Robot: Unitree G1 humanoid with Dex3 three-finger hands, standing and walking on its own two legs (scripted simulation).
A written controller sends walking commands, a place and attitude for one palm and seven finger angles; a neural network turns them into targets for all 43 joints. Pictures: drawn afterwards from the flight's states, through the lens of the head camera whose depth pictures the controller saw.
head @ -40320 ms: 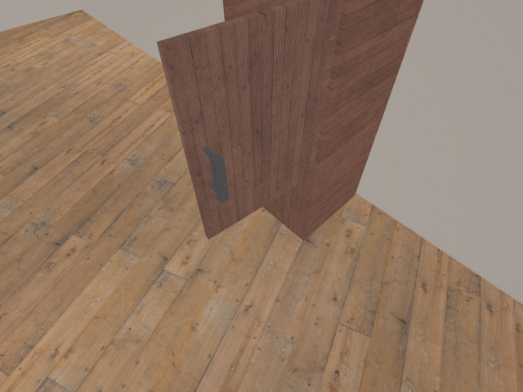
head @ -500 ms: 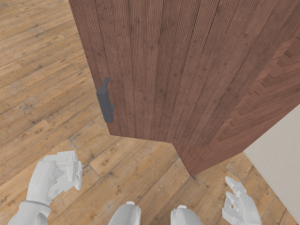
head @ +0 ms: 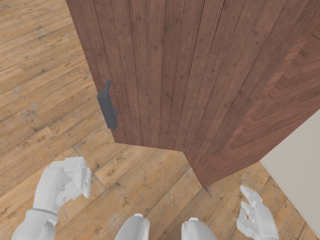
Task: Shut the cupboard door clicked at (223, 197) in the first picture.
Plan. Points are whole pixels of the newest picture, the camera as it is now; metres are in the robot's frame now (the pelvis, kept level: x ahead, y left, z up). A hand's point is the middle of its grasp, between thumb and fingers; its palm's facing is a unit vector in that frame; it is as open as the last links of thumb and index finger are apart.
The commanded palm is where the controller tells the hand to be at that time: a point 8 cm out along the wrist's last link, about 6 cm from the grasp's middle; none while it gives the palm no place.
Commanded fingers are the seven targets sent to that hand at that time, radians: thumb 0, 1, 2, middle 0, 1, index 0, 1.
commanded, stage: bring the fist close to the handle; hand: left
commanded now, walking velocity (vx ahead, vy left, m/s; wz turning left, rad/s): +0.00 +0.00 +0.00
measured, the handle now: (110, 105) +0.44 +0.17 +0.05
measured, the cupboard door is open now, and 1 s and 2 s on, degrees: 59 59 51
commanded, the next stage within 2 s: push the door shut along its arc in 1.24 s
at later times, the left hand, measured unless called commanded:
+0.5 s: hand (103, 155) +0.30 +0.16 +0.04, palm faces -0.09 -1.00 -0.02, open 3.1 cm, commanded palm +0.29 +0.21 +0.05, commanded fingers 0.00 0.90 0.90 -1.30 -1.50 -1.30 -1.50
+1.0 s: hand (117, 134) +0.35 +0.14 +0.05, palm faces -0.07 -1.00 -0.03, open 3.1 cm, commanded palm +0.33 +0.19 +0.05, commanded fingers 0.00 0.90 0.90 -1.30 -1.50 -1.30 -1.50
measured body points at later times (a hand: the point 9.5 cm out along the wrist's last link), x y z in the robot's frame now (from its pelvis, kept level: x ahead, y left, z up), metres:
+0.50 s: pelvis +0.01 +0.00 +0.01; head +0.09 +0.01 +0.45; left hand +0.30 +0.21 +0.05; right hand +0.17 -0.25 -0.08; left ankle +0.02 +0.08 -0.63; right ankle +0.03 -0.10 -0.63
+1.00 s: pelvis +0.01 +0.00 +0.02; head +0.10 +0.00 +0.46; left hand +0.35 +0.19 +0.05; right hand +0.14 -0.25 -0.09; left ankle +0.02 +0.08 -0.63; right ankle +0.03 -0.10 -0.63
